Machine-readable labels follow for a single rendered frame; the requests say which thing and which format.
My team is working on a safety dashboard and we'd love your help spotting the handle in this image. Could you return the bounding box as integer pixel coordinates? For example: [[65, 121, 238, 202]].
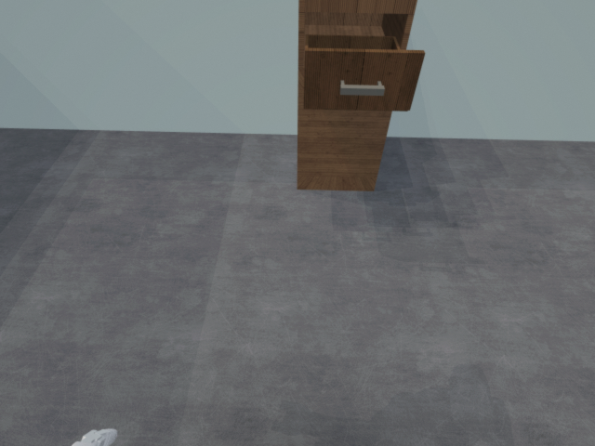
[[340, 80, 385, 96]]

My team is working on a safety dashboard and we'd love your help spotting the drawer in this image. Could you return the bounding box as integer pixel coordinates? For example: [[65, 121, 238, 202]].
[[304, 34, 425, 112]]

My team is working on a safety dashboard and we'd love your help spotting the cabinet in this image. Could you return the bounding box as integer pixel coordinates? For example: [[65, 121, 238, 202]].
[[297, 0, 417, 191]]

